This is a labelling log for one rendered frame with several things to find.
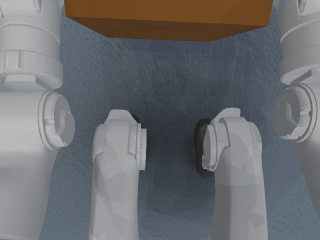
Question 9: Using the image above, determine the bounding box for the robot right thigh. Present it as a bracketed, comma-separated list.
[204, 117, 268, 240]

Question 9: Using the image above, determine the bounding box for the robot right forearm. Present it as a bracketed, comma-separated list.
[272, 0, 320, 86]

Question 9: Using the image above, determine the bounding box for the robot left upper arm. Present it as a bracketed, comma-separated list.
[0, 90, 75, 240]

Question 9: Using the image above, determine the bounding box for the robot left forearm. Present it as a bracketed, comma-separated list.
[0, 0, 65, 92]

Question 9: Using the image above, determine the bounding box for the carton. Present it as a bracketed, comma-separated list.
[64, 0, 273, 42]

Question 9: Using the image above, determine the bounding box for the left robot shin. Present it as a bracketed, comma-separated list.
[92, 109, 138, 164]

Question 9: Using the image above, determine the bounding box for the robot right upper arm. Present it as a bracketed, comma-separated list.
[271, 83, 320, 218]

